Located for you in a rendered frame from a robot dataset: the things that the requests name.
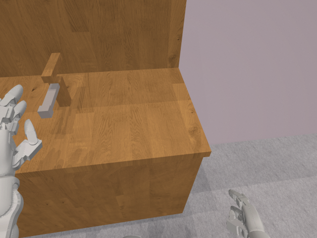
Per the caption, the counter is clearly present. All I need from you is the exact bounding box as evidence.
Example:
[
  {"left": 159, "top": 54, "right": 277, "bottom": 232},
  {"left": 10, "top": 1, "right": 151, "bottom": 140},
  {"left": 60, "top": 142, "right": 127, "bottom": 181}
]
[{"left": 0, "top": 0, "right": 211, "bottom": 238}]

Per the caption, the left robot hand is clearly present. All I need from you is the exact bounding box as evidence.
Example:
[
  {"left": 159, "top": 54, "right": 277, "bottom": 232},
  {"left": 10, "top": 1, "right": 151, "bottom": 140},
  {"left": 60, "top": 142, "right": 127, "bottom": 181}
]
[{"left": 0, "top": 84, "right": 42, "bottom": 177}]

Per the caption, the robot left forearm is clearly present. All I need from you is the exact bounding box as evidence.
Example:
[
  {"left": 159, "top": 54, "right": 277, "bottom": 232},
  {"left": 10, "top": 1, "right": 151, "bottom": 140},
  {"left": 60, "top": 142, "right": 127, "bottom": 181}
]
[{"left": 0, "top": 176, "right": 24, "bottom": 238}]

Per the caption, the tap lever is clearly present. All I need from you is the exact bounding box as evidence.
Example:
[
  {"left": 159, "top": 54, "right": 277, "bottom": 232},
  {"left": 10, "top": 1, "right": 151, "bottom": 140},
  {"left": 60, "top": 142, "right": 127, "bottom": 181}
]
[{"left": 37, "top": 83, "right": 60, "bottom": 119}]

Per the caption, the right robot hand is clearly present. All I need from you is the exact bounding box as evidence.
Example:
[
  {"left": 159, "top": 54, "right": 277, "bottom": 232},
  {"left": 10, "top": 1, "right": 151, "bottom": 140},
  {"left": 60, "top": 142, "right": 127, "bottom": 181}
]
[{"left": 226, "top": 189, "right": 265, "bottom": 238}]

